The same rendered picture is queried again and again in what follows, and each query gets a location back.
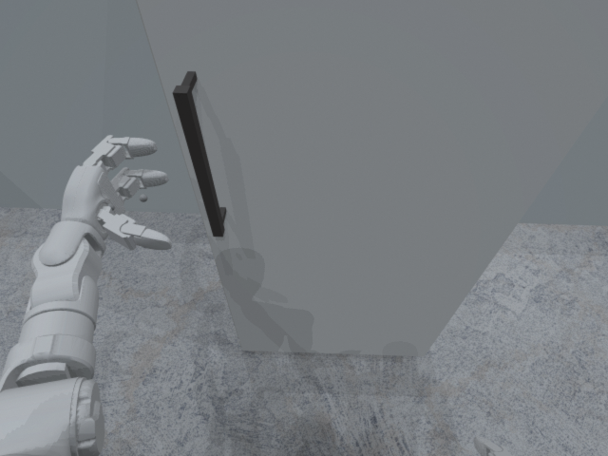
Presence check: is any left robot upper arm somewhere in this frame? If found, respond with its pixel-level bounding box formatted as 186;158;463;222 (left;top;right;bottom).
0;377;105;456

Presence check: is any handle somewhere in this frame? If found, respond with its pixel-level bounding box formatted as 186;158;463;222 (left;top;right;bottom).
173;71;226;237

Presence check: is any fridge door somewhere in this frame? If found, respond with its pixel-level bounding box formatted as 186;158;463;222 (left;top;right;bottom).
137;0;608;356

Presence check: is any right robot hand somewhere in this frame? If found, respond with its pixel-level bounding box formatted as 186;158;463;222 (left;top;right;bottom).
474;436;512;456

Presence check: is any left robot hand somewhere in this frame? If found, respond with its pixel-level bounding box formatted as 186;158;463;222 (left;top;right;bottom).
61;135;172;250

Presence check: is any left robot forearm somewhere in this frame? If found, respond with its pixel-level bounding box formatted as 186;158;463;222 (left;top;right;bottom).
0;220;106;392

